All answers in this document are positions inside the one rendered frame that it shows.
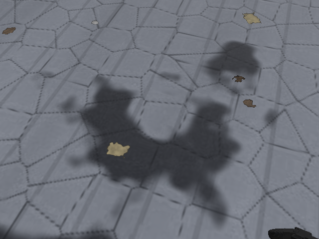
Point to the robot right hand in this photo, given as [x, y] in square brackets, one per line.
[289, 233]

